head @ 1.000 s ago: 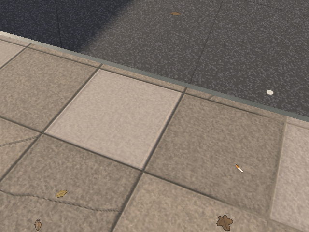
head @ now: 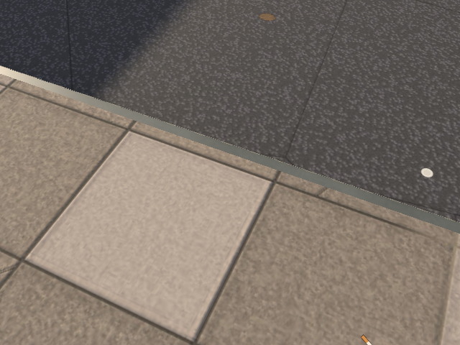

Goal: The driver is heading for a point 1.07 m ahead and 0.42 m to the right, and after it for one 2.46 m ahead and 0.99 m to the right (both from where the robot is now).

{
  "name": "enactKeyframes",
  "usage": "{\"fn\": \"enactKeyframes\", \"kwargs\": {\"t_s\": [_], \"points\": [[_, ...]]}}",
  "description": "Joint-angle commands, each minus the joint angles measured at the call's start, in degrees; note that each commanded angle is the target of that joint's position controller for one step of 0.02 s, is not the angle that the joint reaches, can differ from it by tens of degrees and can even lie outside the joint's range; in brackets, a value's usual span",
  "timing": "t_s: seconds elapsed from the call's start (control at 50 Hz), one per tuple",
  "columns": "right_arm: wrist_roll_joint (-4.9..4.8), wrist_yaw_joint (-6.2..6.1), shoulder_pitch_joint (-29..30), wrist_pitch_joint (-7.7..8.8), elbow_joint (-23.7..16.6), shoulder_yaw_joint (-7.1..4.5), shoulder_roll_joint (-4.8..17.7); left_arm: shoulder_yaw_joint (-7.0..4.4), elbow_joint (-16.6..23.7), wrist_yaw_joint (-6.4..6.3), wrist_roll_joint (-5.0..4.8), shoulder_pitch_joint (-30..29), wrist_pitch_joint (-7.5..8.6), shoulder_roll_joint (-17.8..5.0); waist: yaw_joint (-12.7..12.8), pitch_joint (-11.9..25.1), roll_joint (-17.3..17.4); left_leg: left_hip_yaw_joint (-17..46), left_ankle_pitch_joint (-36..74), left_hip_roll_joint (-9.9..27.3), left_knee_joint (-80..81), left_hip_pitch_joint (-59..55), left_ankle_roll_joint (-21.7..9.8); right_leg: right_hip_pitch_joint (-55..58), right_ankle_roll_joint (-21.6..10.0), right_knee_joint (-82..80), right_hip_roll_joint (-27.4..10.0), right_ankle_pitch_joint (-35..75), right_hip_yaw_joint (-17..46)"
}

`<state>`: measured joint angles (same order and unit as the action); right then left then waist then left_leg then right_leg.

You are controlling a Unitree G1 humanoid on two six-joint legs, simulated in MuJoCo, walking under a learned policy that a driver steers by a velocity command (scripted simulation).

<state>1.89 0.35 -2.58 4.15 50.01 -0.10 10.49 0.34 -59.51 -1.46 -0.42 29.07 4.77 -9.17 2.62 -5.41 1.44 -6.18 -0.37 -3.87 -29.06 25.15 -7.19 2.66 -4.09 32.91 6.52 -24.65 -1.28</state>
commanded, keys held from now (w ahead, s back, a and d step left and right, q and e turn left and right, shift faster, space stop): no key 0.80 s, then w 0.14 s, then no key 0.06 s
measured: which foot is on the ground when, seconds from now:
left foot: down 0.00-1.00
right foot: down 0.00-0.00, up 0.02-0.38, down 0.40-1.00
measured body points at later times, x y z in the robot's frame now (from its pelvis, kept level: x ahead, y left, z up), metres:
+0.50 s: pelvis +0.07 -0.02 +0.02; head +0.07 -0.03 +0.47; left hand +0.07 +0.20 -0.14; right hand +0.08 -0.25 -0.14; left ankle +0.13 +0.04 -0.72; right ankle +0.07 -0.13 -0.72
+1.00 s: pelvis +0.12 -0.03 +0.02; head +0.11 -0.02 +0.47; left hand +0.05 +0.18 -0.14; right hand +0.11 -0.25 -0.14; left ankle +0.13 +0.05 -0.70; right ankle +0.07 -0.13 -0.72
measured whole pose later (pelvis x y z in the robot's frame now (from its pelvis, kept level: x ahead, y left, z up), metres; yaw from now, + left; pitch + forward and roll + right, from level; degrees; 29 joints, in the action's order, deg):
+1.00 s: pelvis +0.12 -0.03 +0.02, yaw +1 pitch -1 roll -1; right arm 1.7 -0.7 -19.5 1.3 63.9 -0.2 7.8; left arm -1.0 -65.4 -2.1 1.3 24.2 1.4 -8.4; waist 1.0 0.6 -0.7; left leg -3.5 -21.6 -1.1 -38.8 17.6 -4.7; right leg -5.7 -3.2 24.8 2.5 -18.4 -1.3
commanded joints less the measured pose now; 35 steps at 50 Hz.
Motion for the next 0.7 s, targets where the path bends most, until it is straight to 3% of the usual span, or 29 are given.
{"fn": "enactKeyframes", "kwargs": {"t_s": [0.02, 0.04, 0.06, 0.08, 0.1, 0.12, 0.16, 0.2, 0.28, 0.34, 0.38, 0.4, 0.42, 0.44, 0.46, 0.52, 0.58, 0.7], "points": [[-0.66, -0.43, -25.9, 0.47, 5.9, -3.09, 12.0, -1.14, 1.6, -0.61, -2.56, 10.8, -0.44, -3.2, -5.0, 26.4, 7.8, 32.3, 63.8, 29.6, -2.1, -44.7, -16.3, -25.8, 2.4, 45.7, 0.1, -11.6, 4.8], [-2.98, -0.10, -19.5, -0.04, 4.2, -3.05, 9.9, -1.80, 0.6, -0.61, 0.22, 8.1, -1.44, -7.1, -4.6, 21.4, 0.0, 29.5, 46.6, 26.5, 3.9, -33.9, -16.6, -25.5, 2.0, 45.2, -2.5, -5.2, 7.2], [-2.96, -0.39, -12.7, -0.41, 2.9, -2.27, 6.9, -1.98, 1.7, -0.12, 1.77, 2.9, -1.85, -6.9, -3.2, 12.4, 0.1, 26.2, 29.4, 23.6, 9.1, -24.7, -15.2, -27.6, 2.0, 43.6, -4.0, -2.6, 5.6], [-2.52, -0.66, -10.1, -0.57, 2.6, -1.50, 4.5, -2.18, 2.2, 0.23, 2.65, -0.4, -2.35, -6.7, -2.0, 7.6, -2.1, 23.2, 20.8, 21.1, 12.9, -17.4, -12.8, -26.6, 2.1, 39.5, -5.8, -1.0, 5.2], [-2.27, -1.10, -10.0, -0.57, 3.0, -1.11, 3.8, -2.31, 2.6, 0.54, 3.07, -2.0, -3.21, -6.4, -1.0, 5.4, -2.1, 19.8, 17.8, 18.9, 15.1, -12.2, -10.6, -23.9, 2.3, 35.4, -7.0, 0.1, 5.0], [-1.85, -1.30, -10.6, -0.65, 4.0, -0.90, 3.6, -1.93, 1.8, 0.75, 3.17, -0.9, -4.21, -4.6, 0.0, 4.9, -1.2, 16.8, 16.5, 17.2, 16.1, -7.7, -9.0, -19.8, 2.6, 32.3, -7.0, 1.0, 3.9], [-0.97, -1.15, -11.6, -0.26, 5.2, -0.67, 4.0, -1.32, 0.8, 0.52, 2.42, 0.0, -5.48, -2.0, 1.0, 5.6, -0.1, 12.8, 16.0, 14.7, 16.2, -4.1, -7.0, -15.3, 3.0, 25.2, -6.7, 1.6, 2.5], [-0.49, -1.03, -12.9, -0.28, 6.0, -0.79, 5.6, -1.24, 0.7, -0.09, 2.17, -2.2, -6.28, -2.3, 0.3, 5.7, 2.2, 12.3, 7.2, 13.7, 16.9, -4.4, -5.9, -15.5, 3.1, 17.6, -6.7, 1.0, 1.6], [-0.82, -1.17, -14.8, -1.81, 7.0, -1.23, 7.1, -1.29, 0.6, -0.46, 1.93, -7.2, -7.02, -3.8, -1.8, 4.6, 4.6, 15.8, -18.6, 13.8, 19.9, -3.9, -4.4, -15.8, 2.9, 9.9, -6.6, 3.3, 0.7], [-1.08, -1.59, -14.6, -2.87, 7.4, -1.09, 6.5, -0.78, -0.6, -0.53, 1.63, -7.8, -6.46, -2.7, -1.8, 3.0, 2.8, 17.1, -24.4, 14.2, 19.1, -2.8, -3.6, -13.1, 2.6, 2.7, -6.5, 5.4, 0.0], [-1.40, -1.89, -15.6, -3.30, 8.0, -0.81, 5.6, -0.38, -1.7, -0.88, 1.73, -6.7, -5.74, -2.1, -1.5, 1.5, 1.0, 17.3, -27.8, 13.3, 17.8, -1.2, -1.0, -9.3, 1.7, -7.4, -7.0, 8.7, 1.1], [-1.46, -1.86, -16.7, -3.27, 8.4, -0.72, 5.0, -0.35, -1.9, -1.07, 2.13, -5.8, -5.16, -3.1, -1.8, 0.8, -0.4, 17.2, -27.3, 12.4, 16.6, -0.8, 1.0, -8.1, 1.1, -11.4, -10.0, 10.0, 4.7], [-2.16, -1.71, -18.7, -3.34, 8.6, -0.59, 3.6, -0.64, -1.7, -1.12, 2.00, -6.9, -4.66, -5.4, -4.0, -0.3, -4.0, 14.3, -23.6, 9.0, 15.2, -1.8, 2.8, -11.7, -0.2, -13.1, -13.1, 6.9, 9.6], [-2.23, -1.55, -17.8, -3.37, 9.0, -0.41, 2.8, -0.23, -2.2, -0.86, 1.34, -8.1, -4.17, -3.9, -4.2, -1.5, -6.7, 10.6, -16.8, 6.5, 12.5, -7.8, 3.3, -18.9, -0.6, -15.9, -13.6, 3.8, 10.5], [-1.83, -1.42, -17.9, -3.29, 9.5, -0.34, 2.4, 0.21, -2.2, -0.71, 1.14, -9.0, -3.52, -2.7, -4.7, -0.3, -7.2, 10.0, -11.9, 6.4, 10.2, -13.9, 3.3, -22.1, 0.0, -17.9, -13.8, 3.0, 10.7], [-1.23, -1.40, -19.0, -3.10, 10.9, -0.33, 3.0, 0.11, -2.6, -0.96, 0.64, -9.4, -2.83, -3.1, -5.1, 1.1, -5.1, 10.6, -8.8, 7.6, 9.3, -17.1, 3.0, -21.0, 0.9, -17.5, -12.3, 7.4, 8.6], [-1.44, -1.68, -18.6, -2.82, 11.9, -0.01, 2.2, 0.16, -3.5, -0.92, 0.79, -7.3, -2.95, -2.4, -4.1, 1.3, -2.5, 10.9, -8.9, 8.0, 10.0, -14.9, 3.0, -17.3, 0.4, -15.8, -11.7, 11.4, 7.5], [-1.52, -2.18, -18.4, -2.90, 13.5, 0.27, 1.0, 0.26, -4.7, -0.98, 0.92, -5.8, -3.14, -1.9, -3.4, 1.2, -1.6, 10.9, -7.4, 8.2, 9.9, -14.8, 3.3, -15.9, 0.2, -15.1, -11.7, 13.6, 7.0]]}}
